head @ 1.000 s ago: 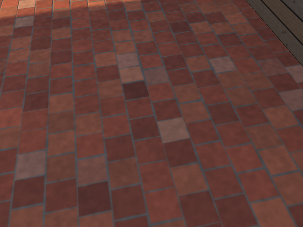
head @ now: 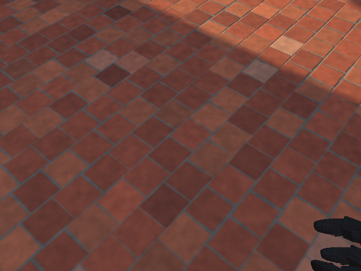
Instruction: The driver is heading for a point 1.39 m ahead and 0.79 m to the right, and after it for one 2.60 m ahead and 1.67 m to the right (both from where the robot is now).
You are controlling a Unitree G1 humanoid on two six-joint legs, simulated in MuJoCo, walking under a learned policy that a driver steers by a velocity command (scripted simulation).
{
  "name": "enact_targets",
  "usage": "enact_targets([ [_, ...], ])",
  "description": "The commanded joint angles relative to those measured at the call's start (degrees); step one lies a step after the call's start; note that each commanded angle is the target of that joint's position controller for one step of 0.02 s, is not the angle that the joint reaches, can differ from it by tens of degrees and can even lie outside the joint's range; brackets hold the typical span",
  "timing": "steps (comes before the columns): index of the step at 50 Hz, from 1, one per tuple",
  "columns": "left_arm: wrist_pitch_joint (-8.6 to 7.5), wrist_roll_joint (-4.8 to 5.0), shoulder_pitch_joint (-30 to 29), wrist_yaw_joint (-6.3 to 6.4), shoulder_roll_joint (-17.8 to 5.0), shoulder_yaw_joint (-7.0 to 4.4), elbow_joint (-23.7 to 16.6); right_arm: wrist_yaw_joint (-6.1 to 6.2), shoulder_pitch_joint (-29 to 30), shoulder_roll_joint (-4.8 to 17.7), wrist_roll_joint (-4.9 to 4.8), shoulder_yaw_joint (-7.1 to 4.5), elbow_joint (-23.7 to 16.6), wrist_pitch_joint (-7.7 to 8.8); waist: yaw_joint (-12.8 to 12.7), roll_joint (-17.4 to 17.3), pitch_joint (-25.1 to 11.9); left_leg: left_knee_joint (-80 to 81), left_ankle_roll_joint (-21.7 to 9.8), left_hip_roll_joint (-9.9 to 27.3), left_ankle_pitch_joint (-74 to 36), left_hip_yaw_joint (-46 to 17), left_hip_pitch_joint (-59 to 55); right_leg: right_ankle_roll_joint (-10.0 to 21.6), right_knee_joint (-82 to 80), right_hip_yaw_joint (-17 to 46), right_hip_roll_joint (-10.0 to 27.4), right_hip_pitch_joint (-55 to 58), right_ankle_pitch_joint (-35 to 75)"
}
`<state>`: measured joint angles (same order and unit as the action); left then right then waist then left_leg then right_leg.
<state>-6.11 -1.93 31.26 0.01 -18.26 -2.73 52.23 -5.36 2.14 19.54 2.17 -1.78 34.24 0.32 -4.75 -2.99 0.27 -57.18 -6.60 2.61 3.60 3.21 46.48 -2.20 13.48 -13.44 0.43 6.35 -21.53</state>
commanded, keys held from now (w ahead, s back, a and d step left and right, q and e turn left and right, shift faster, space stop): w+e+shift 1.00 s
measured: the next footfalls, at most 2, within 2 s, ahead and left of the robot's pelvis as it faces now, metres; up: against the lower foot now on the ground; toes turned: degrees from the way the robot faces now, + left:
left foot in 0.12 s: +0.30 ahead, +0.07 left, +0.00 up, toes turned +4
right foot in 0.56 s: +0.72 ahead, -0.13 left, +0.00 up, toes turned -20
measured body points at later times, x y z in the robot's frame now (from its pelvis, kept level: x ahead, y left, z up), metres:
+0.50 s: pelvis +0.47 -0.03 -0.02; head +0.50 -0.05 +0.43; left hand +0.70 +0.18 -0.11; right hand +0.38 -0.30 -0.15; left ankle +0.26 +0.07 -0.72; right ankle +0.68 -0.15 -0.68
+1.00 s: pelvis +0.93 -0.18 -0.02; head +0.96 -0.20 +0.43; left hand +1.11 +0.09 -0.13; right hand +1.02 -0.51 -0.06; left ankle +1.14 -0.16 -0.73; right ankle +0.70 -0.11 -0.71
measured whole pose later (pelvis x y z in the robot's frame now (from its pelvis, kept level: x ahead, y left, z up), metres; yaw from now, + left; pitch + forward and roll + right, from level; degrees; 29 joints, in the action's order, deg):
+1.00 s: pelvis +0.93 -0.18 -0.02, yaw -41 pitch +3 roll +0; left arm -3.6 -0.5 26.3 -0.6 -21.0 -5.9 48.3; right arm 0.5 1.4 15.9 1.8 2.1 32.8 5.1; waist -7.0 -0.1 1.4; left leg -29.5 0.9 1.4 5.2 -3.6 30.5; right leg 8.6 34.7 17.8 -10.4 2.9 -27.2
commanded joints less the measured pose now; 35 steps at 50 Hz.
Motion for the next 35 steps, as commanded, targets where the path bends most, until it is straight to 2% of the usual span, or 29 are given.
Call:
enact_targets([
  [1, -1.40, -0.06, -3.35, -0.07, -5.91, 0.08, -2.85, -0.57, 3.75, -1.80, 0.14, 2.20, -3.56, 1.27, 4.55, 5.20, 9.17, 13.60, -2.59, -3.90, -1.82, 3.42, -14.63, 5.48, -10.98, 2.49, 12.83, -13.37, 49.39],
  [3, -0.35, 0.59, -1.85, 0.70, -10.41, -0.47, -1.62, 0.53, 0.00, 1.32, 0.85, 1.35, -1.49, 1.67, 7.91, 8.28, 4.44, 16.97, -3.68, -8.90, 4.41, 5.88, -24.12, 6.85, -1.12, 2.13, 14.41, -7.11, 76.80],
  [4, 0.42, 0.67, -2.28, 1.10, -12.17, -0.60, -1.01, 1.43, -8.13, 3.23, 1.33, 0.50, 0.90, 1.88, 12.64, 9.61, -0.42, 18.26, -4.67, -9.76, 7.58, 4.41, -34.04, 7.66, 10.56, 2.97, 15.33, -7.23, 83.13],
  [5, 1.10, 1.12, -4.09, 1.23, -12.86, -0.54, -0.95, 2.61, -20.26, 5.11, 1.39, -0.66, 4.87, 2.16, 18.91, 10.31, -6.04, 23.89, -6.19, -7.91, 6.12, 0.82, -47.62, 8.06, 25.75, 4.17, 14.73, -11.01, 80.15],
  [6, 1.10, 1.08, -3.96, 0.75, -9.51, 0.09, -2.14, 4.02, -27.95, 9.58, 2.39, -2.34, 7.63, 2.16, 20.20, 8.05, -12.48, 23.63, -6.68, 0.54, 13.93, -8.12, -63.25, 8.05, 45.37, 5.82, 10.92, -22.72, 53.44],
  [7, 0.96, 2.20, 2.27, -0.47, 0.37, 1.74, -4.78, 4.91, -25.79, 13.82, 3.47, -3.21, 6.84, 2.72, 11.18, -6.32, -19.81, 26.07, -8.48, 20.44, 20.46, -33.89, -76.65, 7.10, 68.67, 10.12, 2.01, -42.49, -9.08],
  [8, 0.93, 3.46, -3.69, 0.39, -6.16, 0.13, -6.96, 5.21, -26.81, 13.03, 1.74, -3.77, 6.03, 2.79, 14.81, 0.10, -23.49, 35.34, -8.39, 22.89, 20.78, -44.68, -72.33, 8.46, 74.45, 18.52, 0.51, -46.98, -3.08],
  [9, 0.95, 3.46, -8.89, 0.40, -6.06, -0.20, -8.07, 5.35, -23.84, 9.46, 0.99, -3.13, 8.39, 3.34, 12.09, 2.30, -10.84, 38.20, -6.95, 19.09, 17.53, -34.26, -62.16, 8.35, 70.67, 18.05, 3.32, -49.90, 4.32],
  [10, 1.15, 3.01, -8.85, -0.12, -3.66, 0.35, -7.33, 5.13, -21.02, 6.07, 0.53, -2.48, 9.26, 4.08, 9.25, 2.51, -2.67, 41.15, -6.19, 16.68, 13.78, -27.12, -52.37, 7.97, 66.13, 17.01, 5.38, -48.90, 6.67],
  [12, 3.27, 1.63, -4.98, -1.31, -1.01, 0.53, -4.12, 5.38, -17.70, 1.92, 0.05, -1.55, 9.96, 5.20, 4.47, 1.94, 1.39, 45.96, -3.23, 11.90, 11.67, -15.88, -41.66, 6.68, 62.51, 17.46, 7.54, -42.96, 8.46],
  [13, 4.32, 1.18, -4.22, -1.81, 0.20, 0.54, -3.81, 5.26, -18.20, 0.70, -0.44, -1.23, 10.66, 5.91, 3.27, 0.01, 1.78, 47.76, -3.07, 11.99, 10.68, -13.36, -38.84, 6.21, 61.24, 17.59, 8.28, -41.55, 8.41],
  [15, 5.51, 0.84, -9.78, -2.42, 1.08, 0.22, -5.37, 4.84, -19.05, -0.45, -1.58, -1.13, 12.41, 7.26, 2.80, 0.44, 5.69, 50.40, -1.49, 10.54, 3.60, -6.21, -37.77, 5.80, 58.66, 16.93, 9.45, -46.26, 10.57],
  [16, 5.79, 0.92, -12.62, -2.67, 1.16, 0.07, -5.90, 4.80, -18.49, -1.24, -1.59, -0.95, 12.84, 7.53, 2.78, 1.30, 6.33, 51.24, 0.58, 7.36, 0.43, -0.85, -37.94, 5.97, 57.40, 15.59, 8.57, -47.95, 13.60],
  [17, 5.62, 1.00, -15.58, -3.00, 2.71, 0.62, -8.21, 4.66, -18.95, -0.57, -1.45, -0.98, 13.02, 8.06, 2.52, -1.77, 7.14, 51.78, 0.68, 7.79, -4.55, 2.25, -36.20, 6.09, 53.21, 14.46, 9.01, -48.03, 17.45],
  [18, 5.35, 1.30, -18.47, -3.21, 2.71, 0.83, -9.16, 4.61, -19.00, -1.58, -1.31, -0.74, 13.59, 8.32, 2.59, -1.57, 8.29, 51.73, 1.40, 6.05, -10.98, 6.01, -36.17, 6.45, 49.96, 12.75, 8.29, -48.25, 20.84],
  [19, 5.09, 1.34, -20.75, -3.48, 2.83, 1.08, -10.20, 4.72, -19.02, -1.49, -1.31, -0.65, 13.85, 8.55, 2.46, -1.45, 8.58, 51.90, 1.80, 5.37, -13.68, 8.72, -35.75, 7.09, 45.10, 11.25, 7.84, -46.77, 24.40],
  [21, 4.68, 1.29, -24.58, -4.35, 2.04, 1.38, -11.51, 5.52, -19.84, 0.29, -1.56, -0.79, 14.23, 8.67, 2.82, 1.63, 8.92, 53.25, 2.92, 5.16, -21.66, 12.20, -37.99, 8.82, 34.83, 6.92, 5.36, -42.61, 29.09],
  [23, 4.47, 1.05, -24.69, -4.93, 1.09, 1.34, -11.65, 6.49, -21.59, 3.56, -1.87, -1.19, 14.51, 8.63, 2.05, 0.92, 6.39, 48.89, 4.39, 6.83, -43.82, 13.55, -43.89, 10.63, 28.86, 2.84, 0.81, -36.23, 32.13],
  [24, 4.55, 1.16, -21.51, -4.84, -0.41, 0.92, -10.64, 7.11, -21.53, 5.69, -1.72, -1.70, 14.14, 7.93, 0.16, -0.77, 3.52, 43.57, 5.12, 7.55, -55.39, 13.61, -47.66, 11.27, 28.33, 1.50, -1.81, -32.64, 29.69],
  [25, 4.80, 1.34, -15.78, -4.56, -2.45, 0.24, -9.17, 7.75, -20.38, 8.03, -1.28, -2.37, 13.34, 6.84, -3.18, -2.87, -0.34, 35.68, 5.56, 8.66, -64.74, 13.13, -49.69, 12.02, 28.76, 1.14, -4.05, -26.70, 25.19],
  [26, 5.03, 1.35, -6.28, -4.08, -5.02, -0.90, -6.80, 8.10, -17.88, 9.77, -0.74, -2.96, 12.30, 5.50, -8.33, -4.00, -4.90, 23.20, 5.23, 9.87, -69.15, 12.31, -48.38, 13.36, 29.71, 2.16, -5.75, -17.04, 20.39],
  [27, 5.24, 1.14, 5.42, -3.15, -7.98, -2.55, -3.37, 7.98, -15.08, 10.35, -0.17, -3.26, 11.19, 4.32, -13.69, -2.83, -9.49, 5.89, 4.25, 10.39, -63.79, 10.48, -43.06, 15.57, 28.43, 5.73, -6.06, -5.00, 14.50],
  [28, 5.43, 1.86, 7.80, -1.82, -10.36, -4.11, -2.26, 6.73, -14.25, 7.76, 0.00, -2.96, 11.88, 3.79, -13.90, 3.56, -7.60, -17.70, 4.54, 2.93, -25.82, 10.66, -34.12, 18.25, 23.29, 11.40, -4.10, 0.90, 11.12],
  [29, 6.11, 1.60, 1.50, -1.20, -14.42, -4.89, -2.44, 5.72, -15.81, -2.16, 1.12, -0.12, 8.06, 5.14, -4.10, 19.62, -2.41, -40.42, 6.67, -6.79, 25.52, 6.05, -10.03, 22.47, 25.85, 28.39, 3.03, 6.34, 23.21],
  [30, 6.38, 0.81, -2.56, -1.03, -17.78, -5.59, -5.65, 5.54, -19.12, -1.42, -0.33, 0.80, 2.21, 6.60, -0.48, 19.86, -14.47, -44.60, 6.51, -6.97, 25.38, -6.48, 2.59, 31.64, 9.35, 55.84, 12.01, 15.65, 3.49],
  [31, 6.20, 0.64, -4.59, -0.65, -13.71, -5.16, -7.22, 5.63, -15.18, 2.16, 0.46, 0.76, 2.31, 7.86, -1.00, 7.45, -9.19, -38.98, 5.77, -3.30, 20.28, -9.16, 5.10, 28.69, -0.66, 61.95, 13.99, 9.99, -8.07],
  [32, 5.93, 0.83, -6.63, -0.45, -9.97, -4.24, -6.52, 5.52, -13.47, 3.55, 0.47, 0.51, 2.66, 8.10, 1.88, -0.47, -2.15, -31.72, 5.88, -0.60, 15.68, -9.13, 2.55, 25.31, -2.08, 57.86, 12.54, -0.30, -8.07],
  [33, 5.22, 1.19, -7.84, -0.42, -8.93, -3.77, -6.16, 5.67, -12.43, 2.76, 1.46, 0.87, 2.51, 7.51, 4.13, -3.04, 0.98, -27.47, 6.64, 1.05, 15.57, -9.01, -0.87, 23.94, -1.72, 53.22, 10.41, -8.66, -2.46],
  [35, 3.42, 1.58, -10.14, -0.01, -7.40, -2.98, -6.63, 5.54, -12.81, 1.46, 2.41, 1.56, 2.47, 4.59, 7.28, -3.63, 3.99, -19.71, 9.07, 4.05, 15.89, -8.49, -7.83, 22.91, -2.52, 44.22, 5.43, -21.85, 5.13],
])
